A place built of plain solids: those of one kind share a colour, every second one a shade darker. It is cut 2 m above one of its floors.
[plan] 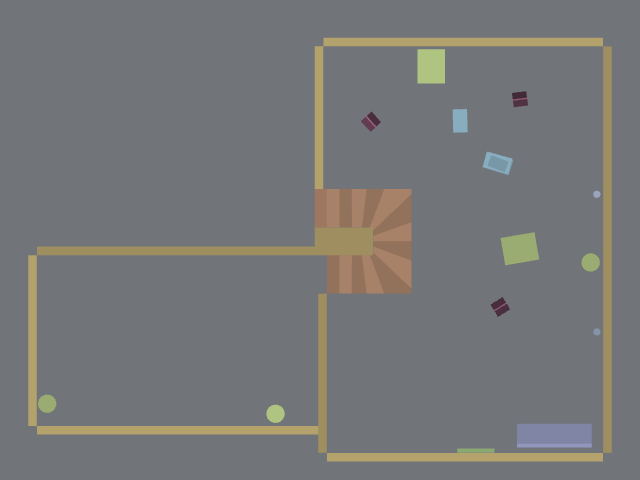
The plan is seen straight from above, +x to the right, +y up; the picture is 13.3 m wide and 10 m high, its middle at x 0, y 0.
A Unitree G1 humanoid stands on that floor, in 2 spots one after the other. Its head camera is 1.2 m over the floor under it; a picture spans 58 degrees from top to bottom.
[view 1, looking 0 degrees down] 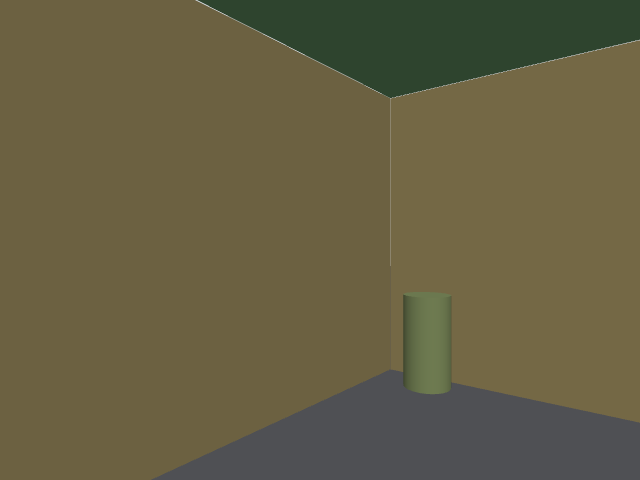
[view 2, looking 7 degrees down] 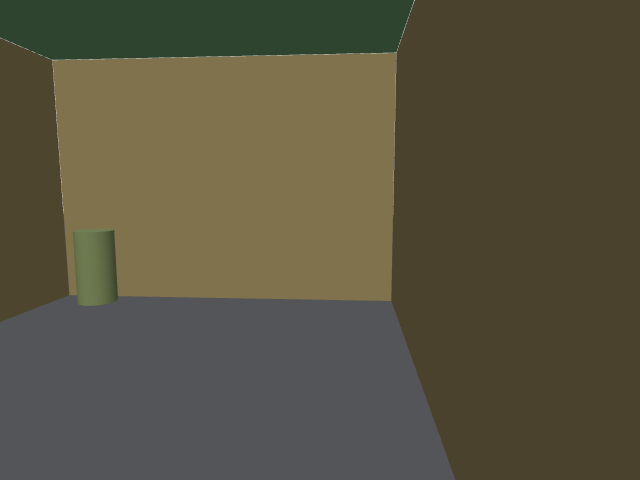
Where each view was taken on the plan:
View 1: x -2.37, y -1.85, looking -141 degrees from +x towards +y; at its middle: wall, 3.21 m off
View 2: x -1.39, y -0.76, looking -176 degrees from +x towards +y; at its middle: wall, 4.56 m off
